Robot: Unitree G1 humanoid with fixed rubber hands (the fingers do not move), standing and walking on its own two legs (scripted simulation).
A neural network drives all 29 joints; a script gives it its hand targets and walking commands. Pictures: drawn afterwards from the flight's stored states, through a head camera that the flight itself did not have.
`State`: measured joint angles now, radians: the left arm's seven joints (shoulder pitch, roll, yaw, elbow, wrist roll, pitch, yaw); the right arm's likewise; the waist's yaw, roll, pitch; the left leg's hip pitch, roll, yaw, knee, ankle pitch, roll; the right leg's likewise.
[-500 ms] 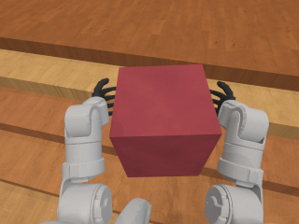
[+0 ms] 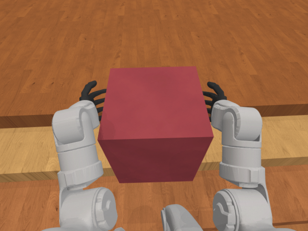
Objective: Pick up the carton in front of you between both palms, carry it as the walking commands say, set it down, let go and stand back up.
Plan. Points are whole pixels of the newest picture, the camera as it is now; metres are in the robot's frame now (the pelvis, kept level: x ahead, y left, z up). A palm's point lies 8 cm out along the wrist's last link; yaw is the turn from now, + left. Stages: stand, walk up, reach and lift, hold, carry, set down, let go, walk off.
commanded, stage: carry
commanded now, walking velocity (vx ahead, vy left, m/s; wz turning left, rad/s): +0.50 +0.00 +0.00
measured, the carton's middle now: (154, 129) +0.36 -0.03 +0.06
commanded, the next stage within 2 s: none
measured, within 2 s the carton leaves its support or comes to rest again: neither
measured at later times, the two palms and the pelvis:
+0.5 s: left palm (84, 3) +0.64 +0.12 +0.27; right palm out of the picture +0.68 -0.18 +0.26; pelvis +0.30 -0.06 +0.13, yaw +1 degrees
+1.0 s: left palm out of the picture +1.00 +0.12 +0.40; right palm out of the picture +0.97 -0.18 +0.40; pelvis +0.63 +0.00 +0.25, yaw +0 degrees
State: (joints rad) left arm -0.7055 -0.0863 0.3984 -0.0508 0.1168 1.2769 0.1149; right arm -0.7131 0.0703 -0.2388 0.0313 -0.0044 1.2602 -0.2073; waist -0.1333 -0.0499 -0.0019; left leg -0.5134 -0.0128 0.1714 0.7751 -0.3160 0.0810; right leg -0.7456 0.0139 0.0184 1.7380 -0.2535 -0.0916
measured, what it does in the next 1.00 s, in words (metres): climbs: right foot 0.12 m higher, then left foot 0.12 m higher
